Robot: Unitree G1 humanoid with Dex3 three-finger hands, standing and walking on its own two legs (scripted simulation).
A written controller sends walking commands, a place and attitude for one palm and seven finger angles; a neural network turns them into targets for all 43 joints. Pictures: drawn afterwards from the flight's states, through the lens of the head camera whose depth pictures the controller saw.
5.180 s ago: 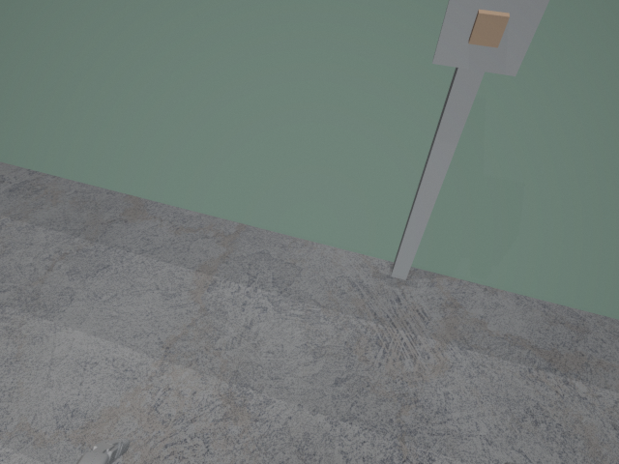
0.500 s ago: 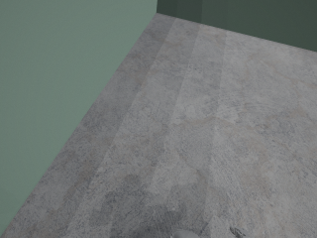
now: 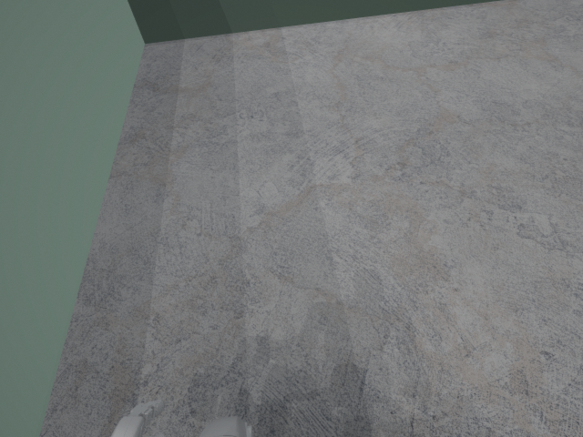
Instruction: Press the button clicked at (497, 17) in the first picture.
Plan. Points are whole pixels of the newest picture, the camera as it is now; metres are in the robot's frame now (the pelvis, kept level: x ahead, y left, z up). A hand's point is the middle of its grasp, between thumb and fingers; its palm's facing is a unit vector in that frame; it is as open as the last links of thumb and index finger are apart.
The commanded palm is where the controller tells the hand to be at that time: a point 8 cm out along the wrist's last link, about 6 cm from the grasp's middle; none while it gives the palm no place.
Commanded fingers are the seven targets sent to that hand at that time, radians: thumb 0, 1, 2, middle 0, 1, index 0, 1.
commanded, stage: walk to a spot facing it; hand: left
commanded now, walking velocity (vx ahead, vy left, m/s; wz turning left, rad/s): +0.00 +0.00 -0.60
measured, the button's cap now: out of the picture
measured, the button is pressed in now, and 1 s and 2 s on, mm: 0 0 0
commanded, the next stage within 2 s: turn to face it in 1.24 s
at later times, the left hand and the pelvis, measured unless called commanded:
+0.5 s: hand out of the picture +0.12 +0.23 -0.18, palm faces -0.21 -0.96 -0.20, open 7.3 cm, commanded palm none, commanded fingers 0.00 0.90 0.90 -0.20 -0.30 -0.20 -0.30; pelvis +0.01 +0.05 +0.00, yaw -17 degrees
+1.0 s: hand (246, 401) +0.19 +0.09 -0.14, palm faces -0.55 -0.78 -0.29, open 7.3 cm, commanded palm none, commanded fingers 0.00 0.90 0.90 -0.20 -0.30 -0.20 -0.30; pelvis -0.03 +0.00 +0.00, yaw -35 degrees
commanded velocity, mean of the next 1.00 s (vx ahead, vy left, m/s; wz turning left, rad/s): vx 0.03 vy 0.00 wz -0.60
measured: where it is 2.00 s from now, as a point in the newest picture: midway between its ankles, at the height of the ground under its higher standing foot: outside the picture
